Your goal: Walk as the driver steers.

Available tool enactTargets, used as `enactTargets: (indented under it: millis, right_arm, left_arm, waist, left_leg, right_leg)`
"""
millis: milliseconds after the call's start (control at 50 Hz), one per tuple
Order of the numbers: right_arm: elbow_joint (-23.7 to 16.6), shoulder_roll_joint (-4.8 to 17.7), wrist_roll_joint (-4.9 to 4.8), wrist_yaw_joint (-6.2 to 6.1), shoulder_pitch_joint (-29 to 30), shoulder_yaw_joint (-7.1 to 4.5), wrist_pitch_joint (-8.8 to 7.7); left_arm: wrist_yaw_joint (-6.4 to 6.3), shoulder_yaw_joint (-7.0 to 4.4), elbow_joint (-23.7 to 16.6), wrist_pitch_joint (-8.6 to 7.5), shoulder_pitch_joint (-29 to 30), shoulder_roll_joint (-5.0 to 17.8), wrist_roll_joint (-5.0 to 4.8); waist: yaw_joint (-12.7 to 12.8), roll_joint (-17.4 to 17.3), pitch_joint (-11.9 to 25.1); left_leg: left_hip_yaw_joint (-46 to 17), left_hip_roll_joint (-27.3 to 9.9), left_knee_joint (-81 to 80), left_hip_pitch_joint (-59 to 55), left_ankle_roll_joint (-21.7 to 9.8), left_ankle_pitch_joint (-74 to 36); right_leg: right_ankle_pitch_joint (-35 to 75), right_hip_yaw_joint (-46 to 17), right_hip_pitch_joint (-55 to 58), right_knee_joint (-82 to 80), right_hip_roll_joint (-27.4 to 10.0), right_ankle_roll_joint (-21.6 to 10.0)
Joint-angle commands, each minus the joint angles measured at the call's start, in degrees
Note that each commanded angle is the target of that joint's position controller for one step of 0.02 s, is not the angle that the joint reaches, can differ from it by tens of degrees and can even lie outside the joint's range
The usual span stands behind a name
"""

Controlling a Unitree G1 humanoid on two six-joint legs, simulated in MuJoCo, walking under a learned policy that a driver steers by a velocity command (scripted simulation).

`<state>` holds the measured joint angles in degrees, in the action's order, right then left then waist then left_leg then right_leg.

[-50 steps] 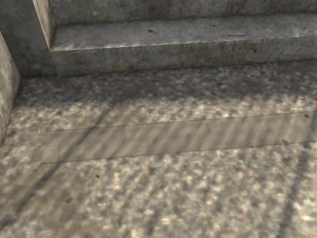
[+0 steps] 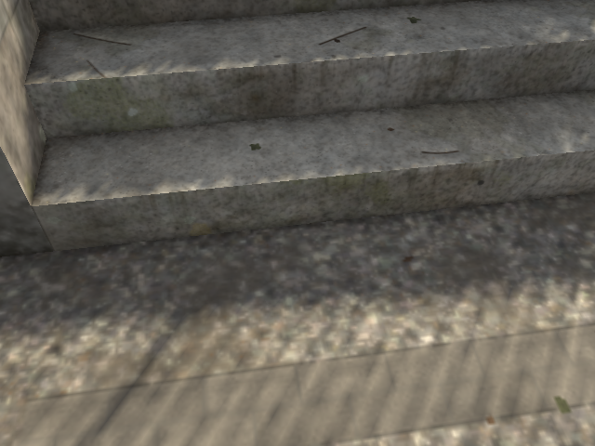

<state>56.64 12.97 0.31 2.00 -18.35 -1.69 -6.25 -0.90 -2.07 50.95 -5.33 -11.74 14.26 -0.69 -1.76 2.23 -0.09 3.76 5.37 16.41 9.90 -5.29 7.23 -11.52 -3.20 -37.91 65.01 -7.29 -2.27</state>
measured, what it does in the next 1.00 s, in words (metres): walks ahead: right foot, then left foot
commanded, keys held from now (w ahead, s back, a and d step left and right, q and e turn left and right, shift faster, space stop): w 1.00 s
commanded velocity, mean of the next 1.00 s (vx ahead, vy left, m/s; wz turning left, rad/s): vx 0.50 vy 0.00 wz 0.00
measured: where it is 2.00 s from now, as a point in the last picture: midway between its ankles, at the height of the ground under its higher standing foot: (302, 363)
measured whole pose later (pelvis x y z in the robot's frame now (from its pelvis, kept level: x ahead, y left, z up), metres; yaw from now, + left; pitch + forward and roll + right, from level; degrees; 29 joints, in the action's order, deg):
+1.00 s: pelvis +0.54 -0.01 +0.00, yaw +1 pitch +1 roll +0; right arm 53.6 13.3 1.4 1.2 -13.2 -2.9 -4.9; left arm 1.2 -2.8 56.4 -4.2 -17.5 14.1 1.6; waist 0.9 1.8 -3.1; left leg 5.2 1.9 24.1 16.6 -4.6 8.4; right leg -18.3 0.2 -21.7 62.4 -2.2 -4.4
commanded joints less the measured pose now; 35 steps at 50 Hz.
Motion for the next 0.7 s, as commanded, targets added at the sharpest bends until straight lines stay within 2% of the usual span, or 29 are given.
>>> enactTargets:
  millis: [20, 100, 160, 200, 240, 260, 280, 300, 320, 340, 360, 380, 400, 440, 480, 520, 560, 640, 700]
  right_arm:
    - [-3.2, 7.6, -0.1, -1.12, 2.4, -1.22, -1.01]
    - [-2.2, 9.2, -1.02, -1.96, -2.3, -1.49, -0.25]
    - [-0.9, 9.7, -1.49, -1.99, -5.4, -1.67, 0.37]
    - [-0.3, 9.8, -1.53, -2.1, -6.4, -1.84, 0.96]
    - [-0.2, 10.5, -1.56, -2.23, -5.8, -2.19, 1.58]
    - [-0.5, 10.8, -1.51, -2.25, -4.6, -2.25, 1.9]
    - [-0.8, 9.9, -1.18, -2.23, -3.7, -1.87, 2.21]
    - [-2.3, 7.6, -0.28, -2.21, -3.2, -0.81, 2.15]
    - [-2.8, 0.6, -0.39, -1.67, -9.5, 1.25, 0.81]
    - [-2.1, 4.3, -1.26, -1.44, -8.5, 0.52, -0.7]
    - [-3.8, 9.1, -2.73, -1.22, -3.2, -0.81, -1.45]
    - [-4.6, 9.3, -2.66, -1.51, 0.1, -0.92, -1.48]
    - [-4.9, 8.5, -1.75, -1.87, 2.0, -1.18, -1.11]
    - [-4.5, 6.2, -1.29, -2.12, 0.1, -1.35, 0.55]
    - [-4.4, 4.9, -1.16, -2.28, -0.2, -1.39, 1.54]
    - [-6.0, 5.2, -0.75, -2.42, 3.9, -1.65, 1.79]
    - [-7.4, 4.8, -0.55, -2.32, 8.3, -1.68, 1.67]
    - [-9.6, 3.8, -0.91, -1.7, 16.2, -1.29, 1.21]
    - [-11.2, 4.0, -1.33, -0.98, 21.0, -1.07, 0.94]
  left_arm:
    - [-0.37, -0.74, -2.4, 0.21, -1.9, 2.6, 0.71]
    - [0.35, -0.34, -4.8, -0.45, 7.4, 1.6, 0.16]
    - [1.31, -0.12, -6.5, -0.62, 12.4, 1.9, -0.44]
    - [2.09, -0.18, -7.7, -0.98, 14.2, 2.6, -0.58]
    - [2.65, -0.61, -7.9, -1.5, 12.6, 3.9, -0.59]
    - [2.71, -1.23, -7.2, -1.72, 9.1, 5.0, -0.52]
    - [2.51, -2.58, -4.7, -1.86, 1.1, 7.2, -0.43]
    - [2.04, -4.12, -1.9, -1.94, -10.8, 11.8, 0.04]
    - [2.12, -5.55, -0.3, -1.37, -17.3, 17.4, 0.61]
    - [2.31, -4.0, -0.5, -1.46, -17.5, 12.1, 0.66]
    - [2.29, -2.94, -1.4, -1.59, -12.0, 9.1, 0.41]
    - [2.36, -2.23, -2.8, -1.47, -6.1, 7.3, 0.32]
    - [2.68, -1.7, -3.3, -1.4, -2.6, 5.5, 0.53]
    - [3.11, -1.22, -2.6, -1.63, -1.3, 3.8, 1.0]
    - [2.88, -1.58, -1.2, -1.9, -3.4, 5.0, 0.97]
    - [2.23, -1.95, 0.0, -1.79, -5.6, 6.3, 1.0]
    - [1.56, -1.93, 0.8, -1.31, -7.4, 6.5, 0.85]
    - [0.81, -1.99, 2.1, -0.86, -10.4, 7.4, 0.34]
    - [0.63, -2.16, 3.8, -0.42, -13.0, 7.7, 0.03]
  waist:
    - [2.7, -4.3, -3.1]
    - [-0.7, -4.4, -3.1]
    - [-2.6, -4.9, -4.1]
    - [-2.7, -5.2, -4.6]
    - [-1.0, -6.1, -3.7]
    - [1.3, -6.6, -1.8]
    - [5.2, -6.0, 2.8]
    - [9.6, -1.7, 11.6]
    - [7.9, 13.2, 19.1]
    - [8.6, 11.6, 20.9]
    - [7.3, 8.0, 12.8]
    - [5.3, 3.6, 8.2]
    - [3.8, 0.7, 4.7]
    - [1.1, 2.6, 2.7]
    - [0.3, 2.0, 1.3]
    - [0.8, 0.9, -0.2]
    - [1.8, 0.8, -1.1]
    - [4.2, 1.2, -2.9]
    - [5.6, 1.3, -4.7]
  left_leg:
    - [-11.8, -16.0, -11.7, 6.1, -9.8, -4.2]
    - [-9.0, -15.1, -10.6, 1.2, -7.2, -4.9]
    - [-9.4, -16.9, -8.7, -4.1, -6.9, -3.3]
    - [-10.3, -18.8, -6.4, -8.3, -6.4, -3.4]
    - [-11.1, -20.1, -3.1, -10.7, -5.5, -6.7]
    - [-10.3, -19.5, 0.9, -10.7, -4.6, -14.1]
    - [-7.8, -16.5, 10.4, -9.3, -3.3, -23.1]
    - [-4.3, -12.9, 27.4, 0.1, -1.1, -18.4]
    - [-1.0, -2.7, 49.6, 24.8, 3.3, 6.5]
    - [-10.4, -3.1, 58.0, 31.9, 2.3, 23.9]
    - [-10.6, -6.5, 60.4, 36.1, 1.0, 19.9]
    - [-8.8, -9.8, 58.4, 34.3, 0.8, 14.3]
    - [-8.0, -11.6, 54.8, 32.1, 1.1, 10.4]
    - [-7.8, -13.5, 50.2, 26.0, 1.7, 6.4]
    - [-7.0, -13.6, 47.8, 26.4, 2.6, 4.0]
    - [-6.9, -13.9, 42.6, 30.5, 3.6, -0.4]
    - [-6.7, -13.8, 36.0, 32.8, 4.2, -5.4]
    - [-4.7, -11.8, 23.0, 30.4, 4.2, -13.2]
    - [-4.3, -10.9, 17.9, 30.6, 3.8, -12.7]
  right_leg:
    - [9.3, -0.1, -1.1, -8.3, -2.4, 1.5]
    - [17.6, 2.2, 1.0, -24.8, 0.3, 2.0]
    - [16.0, 2.7, 1.1, -30.5, 1.4, 2.0]
    - [12.2, 2.4, 0.7, -33.3, 1.9, 0.8]
    - [7.6, 3.0, 4.3, -35.6, 2.9, -0.8]
    - [6.1, 4.4, 9.8, -36.9, 4.4, -1.8]
    - [5.9, 5.7, 20.2, -37.9, 6.3, -3.4]
    - [7.0, -2.3, 37.6, -36.6, -0.9, -7.0]
    - [-2.1, -28.0, 59.6, -41.3, -14.1, -15.9]
    - [-5.6, -38.9, 60.3, -47.7, -15.6, -16.0]
    - [-4.3, -30.4, 53.2, -48.1, -14.0, -13.0]
    - [1.2, -22.3, 44.7, -49.2, -11.8, -11.4]
    - [5.1, -16.9, 37.6, -51.4, -9.2, -10.6]
    - [9.0, -10.5, 30.3, -54.9, -5.8, -9.7]
    - [14.4, -6.9, 28.6, -56.5, -5.0, -10.5]
    - [17.8, -5.2, 29.8, -57.3, -5.1, -10.9]
    - [18.3, -3.6, 31.3, -57.9, -4.9, -10.4]
    - [14.6, -0.7, 32.5, -59.1, -3.7, -8.9]
    - [13.1, -0.6, 36.8, -58.3, -5.2, -8.9]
